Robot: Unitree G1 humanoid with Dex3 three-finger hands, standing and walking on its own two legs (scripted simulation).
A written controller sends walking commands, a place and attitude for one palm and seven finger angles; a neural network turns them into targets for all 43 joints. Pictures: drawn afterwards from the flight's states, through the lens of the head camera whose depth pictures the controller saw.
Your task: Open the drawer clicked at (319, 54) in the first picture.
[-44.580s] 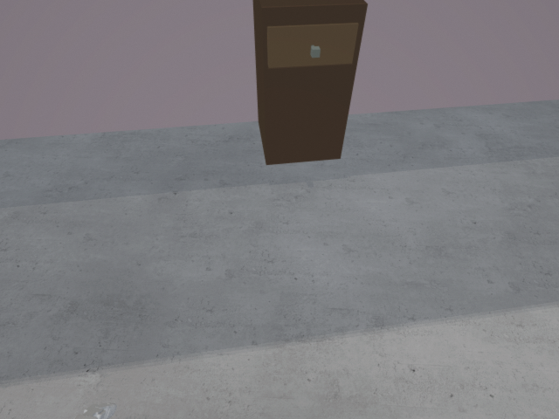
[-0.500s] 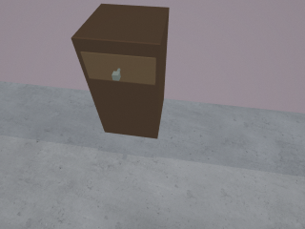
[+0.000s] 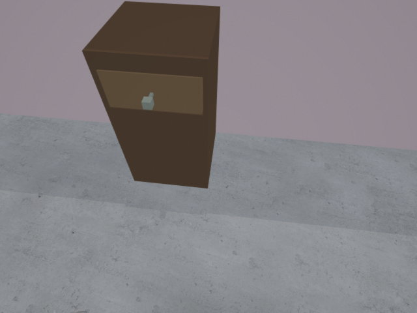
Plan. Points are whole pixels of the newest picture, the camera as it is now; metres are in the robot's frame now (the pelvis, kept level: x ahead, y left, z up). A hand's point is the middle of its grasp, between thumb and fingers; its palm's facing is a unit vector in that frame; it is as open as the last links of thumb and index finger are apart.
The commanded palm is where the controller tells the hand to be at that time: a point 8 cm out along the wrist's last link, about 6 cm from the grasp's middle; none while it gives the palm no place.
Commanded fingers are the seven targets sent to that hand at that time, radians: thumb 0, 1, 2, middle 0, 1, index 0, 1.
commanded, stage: take the last steps up to it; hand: left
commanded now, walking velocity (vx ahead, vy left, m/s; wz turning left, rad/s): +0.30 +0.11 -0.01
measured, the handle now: (149, 100) +0.83 +0.27 -0.13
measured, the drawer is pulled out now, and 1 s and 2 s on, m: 0.00 0.00 0.00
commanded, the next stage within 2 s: come to a stop and stand still in 0.76 s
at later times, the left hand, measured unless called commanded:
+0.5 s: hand out of the picture +0.11 +0.24 -0.19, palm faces +0.01 -0.98 -0.17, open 7.4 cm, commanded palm none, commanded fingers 0.00 0.90 0.90 -0.20 -0.30 -0.20 -0.30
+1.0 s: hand (131, 231) +0.34 +0.23 -0.20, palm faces +0.02 -0.98 -0.19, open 7.2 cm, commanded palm none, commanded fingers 0.00 0.90 0.90 -0.20 -0.30 -0.20 -0.30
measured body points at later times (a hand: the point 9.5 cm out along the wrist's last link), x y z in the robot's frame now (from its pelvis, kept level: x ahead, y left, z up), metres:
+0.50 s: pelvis +0.11 +0.05 -0.01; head +0.15 +0.06 +0.44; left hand +0.11 +0.29 -0.17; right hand +0.04 -0.17 -0.15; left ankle +0.04 +0.14 -0.75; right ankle +0.07 -0.07 -0.68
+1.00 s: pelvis +0.29 +0.05 -0.02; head +0.33 +0.07 +0.43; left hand +0.34 +0.29 -0.18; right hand +0.33 -0.19 -0.16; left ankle +0.32 +0.19 -0.75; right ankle +0.27 -0.07 -0.75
